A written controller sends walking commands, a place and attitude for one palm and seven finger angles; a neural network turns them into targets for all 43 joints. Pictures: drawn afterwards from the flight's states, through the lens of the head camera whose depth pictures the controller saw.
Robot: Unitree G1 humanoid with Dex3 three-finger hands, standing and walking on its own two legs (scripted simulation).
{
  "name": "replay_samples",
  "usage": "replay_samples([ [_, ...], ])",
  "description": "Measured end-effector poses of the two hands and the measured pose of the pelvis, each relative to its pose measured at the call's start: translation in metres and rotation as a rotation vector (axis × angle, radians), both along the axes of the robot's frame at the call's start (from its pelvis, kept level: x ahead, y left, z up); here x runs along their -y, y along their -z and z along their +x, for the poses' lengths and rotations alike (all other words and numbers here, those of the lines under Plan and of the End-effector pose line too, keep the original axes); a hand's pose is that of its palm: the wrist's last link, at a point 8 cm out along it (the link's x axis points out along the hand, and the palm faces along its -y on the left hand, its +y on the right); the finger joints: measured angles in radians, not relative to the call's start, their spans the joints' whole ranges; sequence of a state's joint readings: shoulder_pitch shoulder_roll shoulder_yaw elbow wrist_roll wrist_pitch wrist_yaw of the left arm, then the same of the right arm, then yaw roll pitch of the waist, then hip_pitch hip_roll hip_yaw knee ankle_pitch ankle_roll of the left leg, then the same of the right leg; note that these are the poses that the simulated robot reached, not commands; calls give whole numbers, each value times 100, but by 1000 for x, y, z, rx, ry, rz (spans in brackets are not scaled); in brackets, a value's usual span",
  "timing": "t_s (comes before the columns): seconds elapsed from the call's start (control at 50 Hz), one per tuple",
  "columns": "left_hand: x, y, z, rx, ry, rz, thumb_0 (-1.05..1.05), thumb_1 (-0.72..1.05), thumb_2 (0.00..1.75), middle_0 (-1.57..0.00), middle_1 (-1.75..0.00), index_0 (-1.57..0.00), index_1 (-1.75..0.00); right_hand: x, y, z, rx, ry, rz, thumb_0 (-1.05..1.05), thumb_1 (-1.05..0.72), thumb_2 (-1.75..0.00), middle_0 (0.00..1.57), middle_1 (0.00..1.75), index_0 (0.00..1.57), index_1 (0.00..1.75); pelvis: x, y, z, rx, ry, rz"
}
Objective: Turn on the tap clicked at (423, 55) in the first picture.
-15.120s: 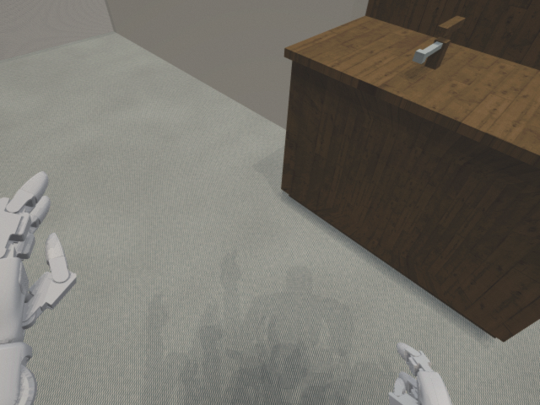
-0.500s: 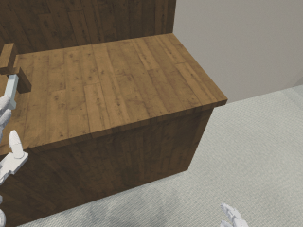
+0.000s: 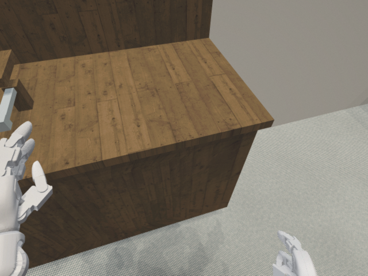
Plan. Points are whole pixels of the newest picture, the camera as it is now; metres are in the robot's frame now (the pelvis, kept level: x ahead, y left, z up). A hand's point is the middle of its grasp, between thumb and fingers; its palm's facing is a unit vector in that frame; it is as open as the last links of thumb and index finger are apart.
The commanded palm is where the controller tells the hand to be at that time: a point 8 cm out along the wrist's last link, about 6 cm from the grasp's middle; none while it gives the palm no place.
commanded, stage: come to a stop and stand still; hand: left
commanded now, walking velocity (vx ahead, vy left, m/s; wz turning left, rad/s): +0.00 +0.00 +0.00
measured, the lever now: (1, 123) +0.39 +0.46 +0.09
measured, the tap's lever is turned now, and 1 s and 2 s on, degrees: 0 0 0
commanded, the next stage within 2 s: look again from close up in 0.04 s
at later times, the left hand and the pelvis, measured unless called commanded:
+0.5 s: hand (61, 209) +0.19 +0.22 +0.12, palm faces +0.25 -0.88 -0.40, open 7.4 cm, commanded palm +0.15 +0.27 +0.18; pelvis -0.02 +0.00 +0.00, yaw -3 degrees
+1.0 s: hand out of the picture +0.14 +0.31 +0.15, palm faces +0.41 -0.83 -0.37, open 7.4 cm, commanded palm +0.08 +0.34 +0.18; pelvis -0.07 +0.06 -0.01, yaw +2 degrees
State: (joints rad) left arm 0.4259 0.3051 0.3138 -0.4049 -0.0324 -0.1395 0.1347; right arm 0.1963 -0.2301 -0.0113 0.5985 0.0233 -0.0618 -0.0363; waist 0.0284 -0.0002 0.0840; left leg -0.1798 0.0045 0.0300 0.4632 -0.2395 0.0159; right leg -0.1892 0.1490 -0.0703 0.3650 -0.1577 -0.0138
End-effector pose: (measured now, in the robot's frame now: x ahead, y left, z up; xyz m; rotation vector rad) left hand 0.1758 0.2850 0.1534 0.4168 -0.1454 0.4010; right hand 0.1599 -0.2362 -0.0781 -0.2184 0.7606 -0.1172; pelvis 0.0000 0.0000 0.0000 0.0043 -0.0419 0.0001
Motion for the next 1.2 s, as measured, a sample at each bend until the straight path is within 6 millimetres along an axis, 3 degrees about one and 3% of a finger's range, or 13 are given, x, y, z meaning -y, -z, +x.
replay_samples([
  [0.06,12,-6,6,33,48,-5,1,89,90,-21,-30,-21,-30,-1,-8,8,27,-5,-8,1,-91,-90,20,30,20,30,2,-1,2,2,2,0],
  [0.14,19,-29,12,104,103,69,2,89,90,-22,-30,-21,-30,-4,-13,18,62,-11,-1,1,-91,-90,20,30,20,30,3,-1,5,0,1,2],
  [0.22,-14,-83,32,261,70,292,1,88,90,-22,-30,-22,-30,-11,-9,20,74,-39,26,1,-91,-90,20,30,20,30,7,0,-1,-15,14,9],
  [0.26,-26,-91,38,276,17,273,1,88,90,-22,-30,-22,-30,-13,-8,18,99,-31,64,1,-91,-90,20,30,20,30,5,0,-3,-18,27,14],
  [0.32,-15,-70,37,170,37,204,1,89,90,-21,-30,-21,-30,-13,-4,11,143,5,121,1,-91,-90,20,30,20,30,-3,1,-5,-19,47,19],
  [0.4,20,-14,15,-45,157,100,1,90,90,-20,-30,-20,-30,-10,2,-8,131,40,125,1,-91,-90,20,30,20,30,-7,3,-10,-16,48,19],
  [0.48,22,17,-13,-101,165,16,1,89,90,-22,-30,-22,-30,-7,0,-33,49,34,59,1,-91,-90,20,30,20,30,1,3,-21,-13,41,13],
  [0.56,7,0,-25,28,98,30,2,88,90,-22,-30,-22,-30,-2,-8,-52,21,-1,-10,1,-91,-90,20,30,20,30,5,1,-35,8,61,12],
  [0.68,6,-43,-33,227,92,144,2,89,90,-22,-30,-21,-30,0,4,-53,108,-17,6,1,-91,-90,20,30,20,30,-4,15,-50,27,22,6],
  [0.78,0,-33,-47,156,121,98,1,89,90,-21,-30,-21,-30,-13,-5,-65,82,1,34,1,-91,-90,20,30,20,30,-11,3,-58,3,11,24],
  [0.92,-34,-6,-73,19,59,44,1,89,90,-22,-30,-22,-30,-34,-11,-83,29,-30,-28,1,-91,-90,20,30,20,30,-34,-4,-66,-36,-8,31],
  [1.08,-80,-29,-79,165,40,115,1,89,90,-22,-30,-21,-30,-80,-5,-80,48,-59,-21,1,-91,-90,20,30,20,30,-72,6,-75,0,-18,6],
  [1.2,-88,-37,-74,176,56,161,1,89,90,-21,-30,-21,-30,-114,1,-72,96,-74,66,1,-90,-90,20,30,20,30,-87,10,-70,-11,-4,2],
])
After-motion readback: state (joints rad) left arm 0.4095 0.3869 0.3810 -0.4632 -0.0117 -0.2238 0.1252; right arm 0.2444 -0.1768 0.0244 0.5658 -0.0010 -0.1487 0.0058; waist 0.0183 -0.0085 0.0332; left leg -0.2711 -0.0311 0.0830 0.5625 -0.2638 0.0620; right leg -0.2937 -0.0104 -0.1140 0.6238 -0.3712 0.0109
